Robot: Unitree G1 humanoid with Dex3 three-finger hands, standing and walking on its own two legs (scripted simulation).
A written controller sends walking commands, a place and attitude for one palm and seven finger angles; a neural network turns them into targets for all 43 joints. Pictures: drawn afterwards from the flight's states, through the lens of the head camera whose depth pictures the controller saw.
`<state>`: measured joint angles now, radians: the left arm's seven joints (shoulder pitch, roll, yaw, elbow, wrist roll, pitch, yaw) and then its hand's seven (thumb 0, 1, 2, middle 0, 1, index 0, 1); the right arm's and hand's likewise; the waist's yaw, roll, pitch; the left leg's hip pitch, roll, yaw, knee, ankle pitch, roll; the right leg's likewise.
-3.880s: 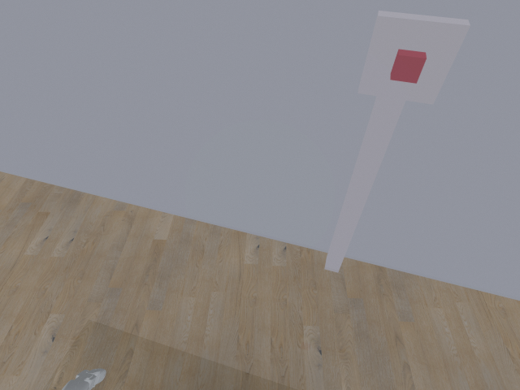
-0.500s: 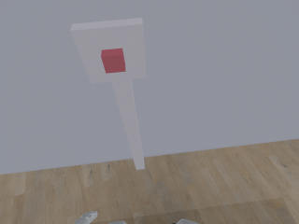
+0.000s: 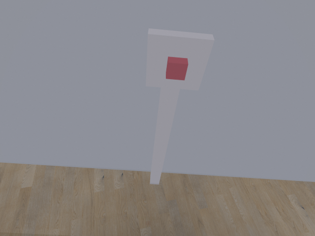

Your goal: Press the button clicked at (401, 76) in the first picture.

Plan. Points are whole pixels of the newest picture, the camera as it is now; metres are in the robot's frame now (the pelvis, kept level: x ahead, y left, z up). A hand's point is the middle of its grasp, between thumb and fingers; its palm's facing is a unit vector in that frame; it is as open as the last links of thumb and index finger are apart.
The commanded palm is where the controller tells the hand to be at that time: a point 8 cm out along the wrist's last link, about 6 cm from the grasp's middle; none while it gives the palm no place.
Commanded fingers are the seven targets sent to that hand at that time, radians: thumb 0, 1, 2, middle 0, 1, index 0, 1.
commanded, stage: come to a stop and stand still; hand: left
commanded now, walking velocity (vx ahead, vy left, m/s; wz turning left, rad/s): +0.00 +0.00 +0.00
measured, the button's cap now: (176, 67) +0.51 +0.02 +0.17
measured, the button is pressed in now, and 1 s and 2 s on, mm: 0 0 0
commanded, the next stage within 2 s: look again from close up in 0.82 s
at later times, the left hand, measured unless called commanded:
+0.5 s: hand out of the picture -0.01 +0.18 -0.17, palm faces +0.00 -0.98 -0.21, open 7.3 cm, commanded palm none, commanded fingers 0.00 0.90 0.90 -0.20 -0.30 -0.20 -0.30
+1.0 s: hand out of the picture -0.07 +0.15 -0.17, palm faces +0.00 -0.99 -0.15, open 7.4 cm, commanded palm none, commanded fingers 0.00 0.90 0.90 -0.20 -0.30 -0.20 -0.30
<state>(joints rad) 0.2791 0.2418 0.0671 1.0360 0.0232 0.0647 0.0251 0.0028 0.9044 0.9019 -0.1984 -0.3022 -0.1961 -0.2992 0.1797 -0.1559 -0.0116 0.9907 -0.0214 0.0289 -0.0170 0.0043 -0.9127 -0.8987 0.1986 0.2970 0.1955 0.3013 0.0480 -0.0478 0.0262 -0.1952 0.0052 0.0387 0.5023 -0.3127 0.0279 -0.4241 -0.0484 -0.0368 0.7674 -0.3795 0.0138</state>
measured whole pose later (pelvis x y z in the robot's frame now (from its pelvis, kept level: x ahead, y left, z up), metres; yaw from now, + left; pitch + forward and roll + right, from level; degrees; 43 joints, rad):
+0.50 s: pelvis -0.03 +0.01 +0.01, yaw -2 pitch -2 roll +1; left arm 0.26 0.14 0.01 1.14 0.01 0.00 0.05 0.01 0.93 0.90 -0.20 -0.30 -0.20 -0.30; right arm 0.32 -0.11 0.01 1.18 -0.01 0.00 -0.03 0.01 -0.91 -0.90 0.20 0.30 0.20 0.30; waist -0.01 0.01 0.01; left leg -0.14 -0.02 0.09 0.38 -0.21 0.03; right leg -0.14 -0.03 -0.03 0.42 -0.25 0.00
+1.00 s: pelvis -0.04 +0.00 +0.00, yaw -1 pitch +0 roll +0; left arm 0.35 0.11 -0.01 1.11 0.02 -0.02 0.03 0.00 0.90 0.90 -0.20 -0.30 -0.20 -0.30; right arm 0.31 -0.14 -0.01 1.09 -0.02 -0.01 -0.02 0.01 -0.91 -0.90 0.20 0.30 0.20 0.30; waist -0.01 0.00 0.03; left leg -0.24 0.00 0.06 0.47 -0.23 0.02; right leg -0.21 -0.01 -0.06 0.47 -0.26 -0.02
